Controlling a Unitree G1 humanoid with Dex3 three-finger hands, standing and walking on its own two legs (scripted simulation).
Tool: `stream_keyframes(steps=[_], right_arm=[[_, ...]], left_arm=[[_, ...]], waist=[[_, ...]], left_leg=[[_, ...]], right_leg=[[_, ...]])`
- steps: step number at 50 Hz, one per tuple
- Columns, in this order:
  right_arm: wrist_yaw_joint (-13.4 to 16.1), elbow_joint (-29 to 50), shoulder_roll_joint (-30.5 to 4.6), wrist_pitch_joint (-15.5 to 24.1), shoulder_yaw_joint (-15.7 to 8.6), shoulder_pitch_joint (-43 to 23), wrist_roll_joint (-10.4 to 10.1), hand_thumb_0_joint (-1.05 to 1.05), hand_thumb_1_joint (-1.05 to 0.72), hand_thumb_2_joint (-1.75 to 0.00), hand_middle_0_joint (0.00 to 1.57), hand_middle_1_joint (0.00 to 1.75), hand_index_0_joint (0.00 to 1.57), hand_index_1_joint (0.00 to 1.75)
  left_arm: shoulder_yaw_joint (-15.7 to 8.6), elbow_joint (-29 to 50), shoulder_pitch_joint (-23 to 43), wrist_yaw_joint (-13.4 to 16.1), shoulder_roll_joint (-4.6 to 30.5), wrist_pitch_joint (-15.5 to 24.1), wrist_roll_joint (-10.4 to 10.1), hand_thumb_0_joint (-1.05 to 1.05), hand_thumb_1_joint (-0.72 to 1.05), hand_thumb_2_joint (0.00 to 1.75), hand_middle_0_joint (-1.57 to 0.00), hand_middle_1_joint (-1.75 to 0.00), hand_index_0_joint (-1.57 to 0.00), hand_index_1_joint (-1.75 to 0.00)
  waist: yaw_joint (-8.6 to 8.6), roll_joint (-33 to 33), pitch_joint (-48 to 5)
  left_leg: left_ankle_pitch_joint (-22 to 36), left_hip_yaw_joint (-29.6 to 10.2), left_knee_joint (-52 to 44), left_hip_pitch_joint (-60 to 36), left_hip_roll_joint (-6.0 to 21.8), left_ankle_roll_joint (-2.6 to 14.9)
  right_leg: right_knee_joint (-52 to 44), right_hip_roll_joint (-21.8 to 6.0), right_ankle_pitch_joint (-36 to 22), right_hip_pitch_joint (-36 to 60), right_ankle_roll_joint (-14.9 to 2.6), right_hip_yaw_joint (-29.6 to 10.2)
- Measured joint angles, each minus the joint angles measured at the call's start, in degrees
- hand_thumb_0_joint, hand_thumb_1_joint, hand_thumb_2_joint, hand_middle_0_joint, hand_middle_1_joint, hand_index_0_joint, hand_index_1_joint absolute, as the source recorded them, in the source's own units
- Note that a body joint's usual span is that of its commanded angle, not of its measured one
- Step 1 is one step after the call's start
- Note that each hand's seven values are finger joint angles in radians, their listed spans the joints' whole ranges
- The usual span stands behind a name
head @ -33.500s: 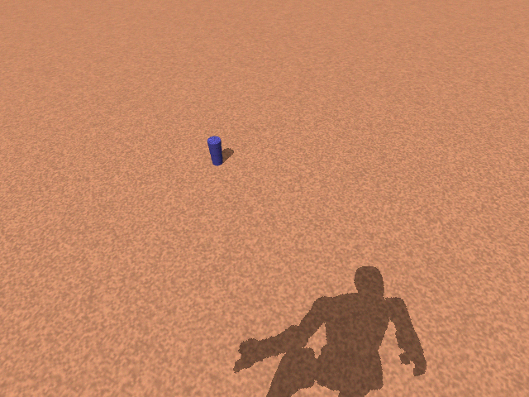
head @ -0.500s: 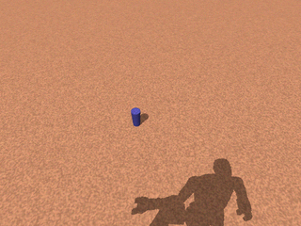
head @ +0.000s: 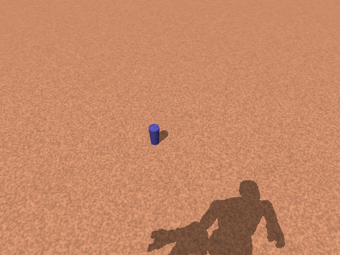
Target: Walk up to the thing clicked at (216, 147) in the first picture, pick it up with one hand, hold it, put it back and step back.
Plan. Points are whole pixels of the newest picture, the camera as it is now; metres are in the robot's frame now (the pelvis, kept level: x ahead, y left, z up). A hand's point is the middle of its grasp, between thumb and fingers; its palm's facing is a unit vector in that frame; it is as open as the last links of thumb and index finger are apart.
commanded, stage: step back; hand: left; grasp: from the side
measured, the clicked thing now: (154, 135) +1.03 +0.16 -0.69
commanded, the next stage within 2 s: stand in 0.30 s
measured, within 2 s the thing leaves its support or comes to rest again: neither
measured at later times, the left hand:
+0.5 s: hand (88, 253) +0.17 +0.24 -0.14, palm faces -0.03 -0.94 -0.34, open 7.4 cm
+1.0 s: hand out of the picture +0.08 +0.25 -0.14, palm faces -0.02 -0.93 -0.35, open 7.4 cm
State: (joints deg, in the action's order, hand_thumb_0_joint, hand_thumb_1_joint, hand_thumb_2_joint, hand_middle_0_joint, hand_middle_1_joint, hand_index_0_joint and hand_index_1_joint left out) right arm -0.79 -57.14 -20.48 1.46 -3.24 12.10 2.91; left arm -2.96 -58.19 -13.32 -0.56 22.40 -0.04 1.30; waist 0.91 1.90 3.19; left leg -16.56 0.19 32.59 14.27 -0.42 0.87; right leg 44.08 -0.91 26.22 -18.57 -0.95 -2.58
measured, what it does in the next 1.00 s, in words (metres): stands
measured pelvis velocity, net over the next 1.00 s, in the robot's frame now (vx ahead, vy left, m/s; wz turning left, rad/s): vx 0.02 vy -0.01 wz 0.00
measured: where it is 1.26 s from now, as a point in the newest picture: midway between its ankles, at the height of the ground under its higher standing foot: outside the picture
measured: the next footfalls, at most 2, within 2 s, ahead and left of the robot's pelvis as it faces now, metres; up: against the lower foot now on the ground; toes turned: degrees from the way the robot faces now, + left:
none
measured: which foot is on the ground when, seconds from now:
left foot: down 0.00-1.00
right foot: down 0.00-1.00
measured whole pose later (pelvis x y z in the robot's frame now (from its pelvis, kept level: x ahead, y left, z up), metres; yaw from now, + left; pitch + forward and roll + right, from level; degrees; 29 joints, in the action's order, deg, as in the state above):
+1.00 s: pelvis +0.02 -0.01 +0.02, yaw +0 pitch -2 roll +0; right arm -0.5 -66.1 -19.9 0.8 -0.1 5.1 0.8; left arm 0.2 -66.9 -6.2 -0.2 20.3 0.9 0.7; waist 0.6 -0.5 3.4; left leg -10.1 -0.6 17.5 5.0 1.1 -1.2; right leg 17.9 -0.8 8.2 -7.3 0.4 0.8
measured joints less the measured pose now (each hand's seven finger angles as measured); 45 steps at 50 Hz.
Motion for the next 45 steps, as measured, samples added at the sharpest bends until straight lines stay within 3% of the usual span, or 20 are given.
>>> stream_keyframes(steps=[3,6,8,14,26,45], right_arm=[[0.1,0.1,0.8,0.3,0.5,-0.5,-0.1,0.0,-0.9,-0.9,0.21,0.3,0.2,0.3],[0.3,0.0,0.6,-0.4,0.7,-1.2,-1.0,0.0,-0.9,-0.9,0.21,0.3,0.2,0.3],[0.7,-0.4,0.4,-1.0,0.8,-1.7,-1.8,0.01,-0.9,-0.9,0.21,0.3,0.2,0.3],[1.0,-2.0,0.2,-0.3,1.1,-3.0,-1.7,0.01,-0.9,-0.9,0.21,0.3,0.2,0.3],[1.2,-4.8,0.7,-0.1,2.8,-8.0,-2.6,0.0,-0.9,-0.9,0.21,0.3,0.2,0.3],[0.4,-8.6,0.5,-0.5,3.0,-7.7,-2.2,0.0,-0.9,-0.9,0.21,0.3,0.2,0.3]], left_arm=[[-0.1,-0.1,1.0,0.1,0.6,0.6,-0.3,0.01,0.91,0.9,-0.2,-0.3,-0.2,-0.3],[-0.2,-0.4,2.8,0.5,0.0,1.4,-0.1,0.01,0.91,0.9,-0.2,-0.3,-0.2,-0.3],[0.1,-0.1,3.7,0.6,-0.8,2.0,0.0,0.01,0.91,0.9,-0.2,-0.3,-0.2,-0.3],[1.2,0.3,6.4,0.6,-2.1,1.6,-0.3,0.01,0.9,0.9,-0.2,-0.3,-0.2,-0.3],[2.9,-2.5,12.0,0.8,-3.0,1.0,-1.3,0.01,0.9,0.9,-0.2,-0.3,-0.2,-0.3],[3.0,-8.4,8.2,0.3,-2.3,0.9,-0.6,0.01,0.91,0.9,-0.2,-0.3,-0.2,-0.3]], waist=[[-0.53,0.1,0.7],[-0.91,-1.7,2.0],[-1.08,-3.3,1.9],[-1.08,-2.9,0.6],[-1.28,-1.6,1.6],[-0.43,-2.1,0.4]], left_leg=[[-0.7,0.5,-0.2,-0.9,0.6,-0.63],[-2.7,0.0,2.2,-1.2,2.0,-1.35],[-3.5,-0.8,3.8,-0.7,2.7,-1.43],[-3.9,-0.2,1.0,-2.7,0.7,-1.54],[1.2,-0.1,-8.6,-8.1,1.1,-1.49],[6.2,-0.6,-15.2,-9.7,1.4,-1.96]], right_leg=[[-3.6,-0.2,-0.6,0.7,-0.04,1.2],[-11.5,0.6,-11.3,3.9,0.54,2.8],[-11.6,1.4,-10.8,4.4,0.85,3.5],[-9.0,-0.6,-7.5,4.0,1.47,2.6],[-19.2,-0.3,-12.8,9.6,1.86,2.6],[-26.0,0.0,-17.7,11.5,1.52,3.2]])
